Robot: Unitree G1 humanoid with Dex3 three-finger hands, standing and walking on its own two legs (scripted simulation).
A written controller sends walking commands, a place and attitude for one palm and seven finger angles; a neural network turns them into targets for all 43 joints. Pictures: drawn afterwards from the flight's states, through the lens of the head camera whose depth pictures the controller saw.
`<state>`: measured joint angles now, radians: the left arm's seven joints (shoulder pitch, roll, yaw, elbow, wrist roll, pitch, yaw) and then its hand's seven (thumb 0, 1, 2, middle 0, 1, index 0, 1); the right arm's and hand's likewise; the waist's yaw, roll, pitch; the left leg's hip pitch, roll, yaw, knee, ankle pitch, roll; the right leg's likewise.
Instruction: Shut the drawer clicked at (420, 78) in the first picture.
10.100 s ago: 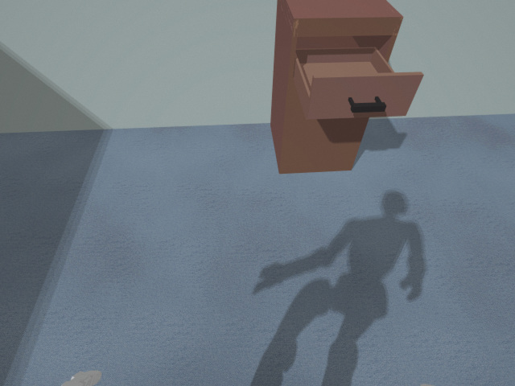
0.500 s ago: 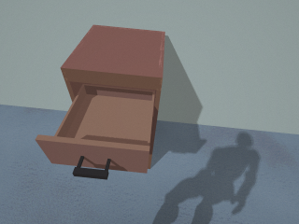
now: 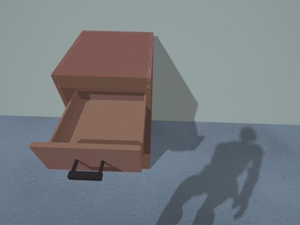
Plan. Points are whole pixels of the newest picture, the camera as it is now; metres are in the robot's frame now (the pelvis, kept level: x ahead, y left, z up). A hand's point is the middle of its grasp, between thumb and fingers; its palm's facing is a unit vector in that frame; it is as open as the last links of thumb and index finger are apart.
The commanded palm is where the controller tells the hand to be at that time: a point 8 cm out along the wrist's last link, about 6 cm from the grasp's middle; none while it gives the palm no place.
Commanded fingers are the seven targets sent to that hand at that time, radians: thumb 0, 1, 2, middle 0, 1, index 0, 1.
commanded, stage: come to a stop and stand still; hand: left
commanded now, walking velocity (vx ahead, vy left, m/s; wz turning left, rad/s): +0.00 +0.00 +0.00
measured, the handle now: (87, 169) +0.32 +0.24 -0.11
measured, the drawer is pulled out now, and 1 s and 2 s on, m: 0.30 0.30 0.30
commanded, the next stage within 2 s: look again from close up in 0.92 s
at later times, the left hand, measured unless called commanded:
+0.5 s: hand out of the picture -0.03 +0.09 -0.17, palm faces +0.07 -0.99 -0.12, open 7.3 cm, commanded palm none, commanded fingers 0.00 0.90 0.90 -0.20 -0.30 -0.20 -0.30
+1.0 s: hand out of the picture -0.02 +0.08 -0.17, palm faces +0.09 -0.98 -0.15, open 7.3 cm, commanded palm none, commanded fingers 0.00 0.90 0.90 -0.20 -0.30 -0.20 -0.30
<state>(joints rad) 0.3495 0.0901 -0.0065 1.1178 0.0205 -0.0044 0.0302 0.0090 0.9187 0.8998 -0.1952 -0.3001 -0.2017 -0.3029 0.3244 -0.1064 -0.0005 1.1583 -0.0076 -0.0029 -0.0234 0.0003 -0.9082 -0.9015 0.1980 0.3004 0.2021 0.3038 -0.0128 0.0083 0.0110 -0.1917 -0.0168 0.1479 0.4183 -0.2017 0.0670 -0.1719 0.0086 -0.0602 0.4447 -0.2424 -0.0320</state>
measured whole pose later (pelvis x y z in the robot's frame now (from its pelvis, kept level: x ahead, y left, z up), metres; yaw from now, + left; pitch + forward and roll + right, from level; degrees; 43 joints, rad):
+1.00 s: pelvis +0.03 -0.06 +0.00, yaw +2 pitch -2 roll +1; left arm 0.39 0.08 -0.01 1.12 0.01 -0.03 0.04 0.01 0.91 0.90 -0.20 -0.30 -0.20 -0.30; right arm 0.34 -0.09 0.02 1.15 0.00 -0.01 -0.04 0.00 -0.91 -0.90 0.20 0.30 0.20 0.30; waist 0.01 0.00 0.01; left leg -0.16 0.04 0.09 0.42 -0.22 -0.02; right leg -0.11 0.07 -0.11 0.39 -0.26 -0.11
